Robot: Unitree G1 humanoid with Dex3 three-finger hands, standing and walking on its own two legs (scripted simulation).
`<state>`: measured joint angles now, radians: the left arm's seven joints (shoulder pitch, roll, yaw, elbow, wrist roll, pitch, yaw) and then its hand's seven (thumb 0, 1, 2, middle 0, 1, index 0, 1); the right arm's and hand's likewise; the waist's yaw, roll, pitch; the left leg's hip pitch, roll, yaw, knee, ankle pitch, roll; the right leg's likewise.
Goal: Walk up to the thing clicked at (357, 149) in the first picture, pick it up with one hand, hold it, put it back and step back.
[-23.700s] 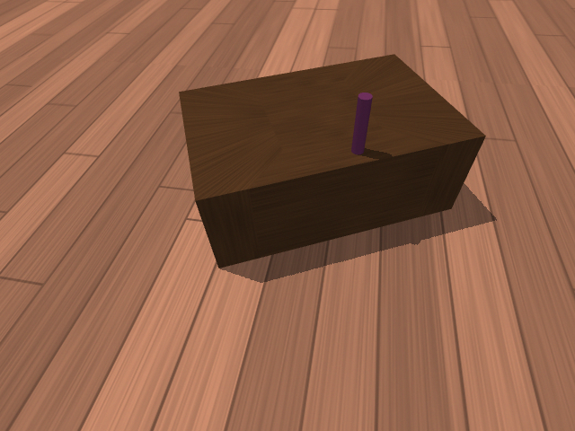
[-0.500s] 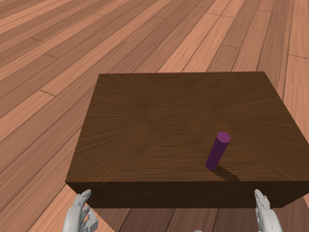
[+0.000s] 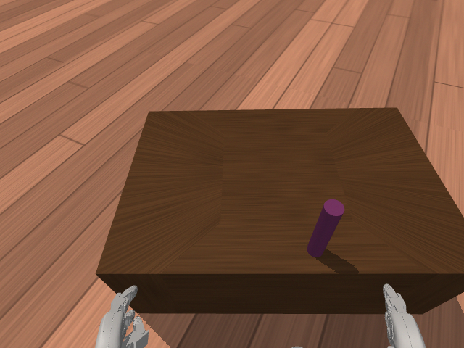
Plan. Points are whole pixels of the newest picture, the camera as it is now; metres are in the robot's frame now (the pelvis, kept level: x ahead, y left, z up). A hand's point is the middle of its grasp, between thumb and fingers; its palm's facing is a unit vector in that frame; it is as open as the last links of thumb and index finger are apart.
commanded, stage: home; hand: right
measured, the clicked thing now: (323, 231) +0.44 -0.19 -0.19
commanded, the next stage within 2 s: stand in 1.04 s
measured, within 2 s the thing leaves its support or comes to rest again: neither
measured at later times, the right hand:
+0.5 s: hand (364, 333) +0.18 -0.18 -0.06, palm faces +0.12 +0.95 -0.28, open 17.5 cm
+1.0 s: hand (366, 335) +0.17 -0.19 -0.06, palm faces +0.12 +0.95 -0.28, open 17.6 cm
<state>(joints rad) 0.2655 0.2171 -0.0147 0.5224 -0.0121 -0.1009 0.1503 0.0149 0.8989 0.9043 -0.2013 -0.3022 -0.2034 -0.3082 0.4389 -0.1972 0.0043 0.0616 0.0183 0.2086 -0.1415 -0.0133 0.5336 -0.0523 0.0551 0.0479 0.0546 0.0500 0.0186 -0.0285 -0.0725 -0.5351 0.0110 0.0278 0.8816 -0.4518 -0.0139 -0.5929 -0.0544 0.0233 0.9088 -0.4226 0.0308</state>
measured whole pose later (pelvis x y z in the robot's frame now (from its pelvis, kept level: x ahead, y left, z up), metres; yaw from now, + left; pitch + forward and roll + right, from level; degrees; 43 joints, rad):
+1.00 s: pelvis +0.00 +0.00 +0.00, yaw +0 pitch +6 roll +2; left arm 0.27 0.21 -0.02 0.52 -0.01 -0.12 0.16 0.01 0.90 0.90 -0.20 -0.30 -0.20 -0.31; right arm 0.44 -0.20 0.00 0.03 0.02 0.24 -0.14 -0.01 0.56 -0.03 0.05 0.04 0.05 0.04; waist 0.02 -0.03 -0.08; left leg -0.54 0.01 0.03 0.89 -0.46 -0.02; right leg -0.60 -0.05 0.02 0.93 -0.44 0.03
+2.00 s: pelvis -0.01 -0.01 +0.05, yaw +0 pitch -4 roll +0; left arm 0.15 0.34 0.00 1.16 0.02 0.00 -0.01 0.01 0.90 0.90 -0.20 -0.30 -0.20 -0.30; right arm 0.17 -0.32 0.00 1.14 -0.02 -0.01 -0.01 0.00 -0.90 -0.90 0.20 0.30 0.20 0.30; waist 0.00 -0.01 0.05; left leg -0.11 0.04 0.01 0.38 -0.20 -0.03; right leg -0.15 -0.02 -0.01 0.38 -0.16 0.01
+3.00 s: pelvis +0.01 +0.00 +0.06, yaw +0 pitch -3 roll +0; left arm 0.11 0.34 0.00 1.15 0.01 -0.01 -0.01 0.01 0.90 0.90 -0.20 -0.30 -0.20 -0.30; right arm 0.12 -0.34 0.00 1.15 -0.01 -0.01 -0.01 0.00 -0.91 -0.90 0.20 0.30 0.20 0.30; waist 0.00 -0.01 0.05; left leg -0.08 0.03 0.02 0.32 -0.20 -0.02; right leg -0.12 -0.03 0.00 0.33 -0.16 0.03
